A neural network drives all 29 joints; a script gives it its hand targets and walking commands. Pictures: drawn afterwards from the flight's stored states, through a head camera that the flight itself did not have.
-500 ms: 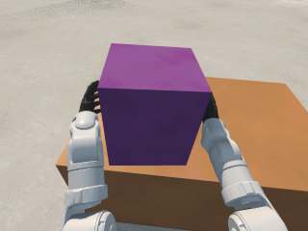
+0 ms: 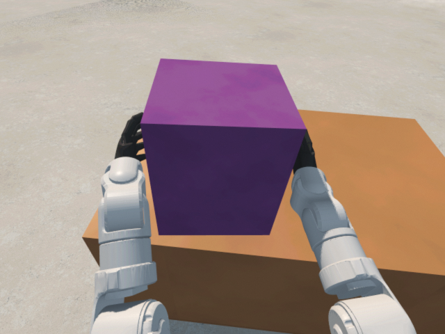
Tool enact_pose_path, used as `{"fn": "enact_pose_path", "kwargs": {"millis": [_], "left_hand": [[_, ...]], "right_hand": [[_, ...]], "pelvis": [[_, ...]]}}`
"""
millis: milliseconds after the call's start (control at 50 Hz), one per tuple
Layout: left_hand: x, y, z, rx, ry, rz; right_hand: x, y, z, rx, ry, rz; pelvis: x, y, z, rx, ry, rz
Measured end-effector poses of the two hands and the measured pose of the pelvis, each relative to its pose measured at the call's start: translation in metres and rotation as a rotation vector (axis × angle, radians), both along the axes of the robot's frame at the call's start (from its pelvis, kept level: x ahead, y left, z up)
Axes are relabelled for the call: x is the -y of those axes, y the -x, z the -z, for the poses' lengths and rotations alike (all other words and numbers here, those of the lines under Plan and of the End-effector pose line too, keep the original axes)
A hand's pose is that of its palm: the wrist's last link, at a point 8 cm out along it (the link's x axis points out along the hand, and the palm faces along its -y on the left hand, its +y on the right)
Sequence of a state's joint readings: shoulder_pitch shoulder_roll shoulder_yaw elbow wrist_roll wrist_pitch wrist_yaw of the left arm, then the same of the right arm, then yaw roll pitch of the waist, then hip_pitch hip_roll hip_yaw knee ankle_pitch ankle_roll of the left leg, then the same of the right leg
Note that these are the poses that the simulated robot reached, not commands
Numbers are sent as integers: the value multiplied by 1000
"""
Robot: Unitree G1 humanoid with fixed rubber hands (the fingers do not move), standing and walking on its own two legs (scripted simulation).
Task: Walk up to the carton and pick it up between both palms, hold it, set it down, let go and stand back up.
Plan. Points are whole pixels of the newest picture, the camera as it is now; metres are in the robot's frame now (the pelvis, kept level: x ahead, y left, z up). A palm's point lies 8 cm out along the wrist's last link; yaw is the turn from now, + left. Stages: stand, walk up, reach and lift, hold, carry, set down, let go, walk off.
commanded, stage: hold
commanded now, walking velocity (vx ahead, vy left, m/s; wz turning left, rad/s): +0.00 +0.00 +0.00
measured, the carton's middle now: (217, 150) +0.40 +0.00 +0.16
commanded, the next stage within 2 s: none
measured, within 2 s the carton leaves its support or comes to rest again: neither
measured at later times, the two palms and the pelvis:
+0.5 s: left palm (129, 159) +0.36 +0.15 +0.18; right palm (302, 164) +0.35 -0.15 +0.15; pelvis +0.00 +0.00 +0.00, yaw +0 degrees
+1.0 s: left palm (128, 158) +0.36 +0.15 +0.18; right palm (304, 163) +0.35 -0.15 +0.16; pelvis +0.00 +0.00 +0.00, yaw +0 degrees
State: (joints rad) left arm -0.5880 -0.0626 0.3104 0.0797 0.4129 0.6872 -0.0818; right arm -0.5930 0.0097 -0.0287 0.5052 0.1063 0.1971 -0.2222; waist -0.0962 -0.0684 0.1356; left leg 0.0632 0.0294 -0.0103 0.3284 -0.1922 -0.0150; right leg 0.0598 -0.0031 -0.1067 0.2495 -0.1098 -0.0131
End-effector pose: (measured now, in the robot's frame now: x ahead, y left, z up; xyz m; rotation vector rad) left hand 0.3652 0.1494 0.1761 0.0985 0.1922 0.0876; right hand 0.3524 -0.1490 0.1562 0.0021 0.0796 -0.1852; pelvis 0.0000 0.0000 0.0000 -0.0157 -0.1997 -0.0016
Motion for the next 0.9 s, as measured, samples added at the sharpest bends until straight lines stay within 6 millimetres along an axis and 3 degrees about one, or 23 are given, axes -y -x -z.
{"fn": "enact_pose_path", "kwargs": {"millis": [380, 560, 800, 900], "left_hand": [[1, -1, 6, -18, -7, 3], [0, 3, -1, 18, -8, -5], [-2, 3, 5, -20, -4, -2], [0, 3, -2, 21, -4, 7]], "right_hand": [[1, 0, 8, -17, -7, 3], [0, 0, -1, 19, -12, -7], [-2, 3, 6, -19, -8, 0], [0, 5, -3, 23, -17, 9]], "pelvis": [[0, -3, 0, -1, 0, -5], [0, -4, 0, 3, 2, -6], [0, 0, 0, 3, -1, -9], [0, 1, 0, -10, 1, -10]]}}
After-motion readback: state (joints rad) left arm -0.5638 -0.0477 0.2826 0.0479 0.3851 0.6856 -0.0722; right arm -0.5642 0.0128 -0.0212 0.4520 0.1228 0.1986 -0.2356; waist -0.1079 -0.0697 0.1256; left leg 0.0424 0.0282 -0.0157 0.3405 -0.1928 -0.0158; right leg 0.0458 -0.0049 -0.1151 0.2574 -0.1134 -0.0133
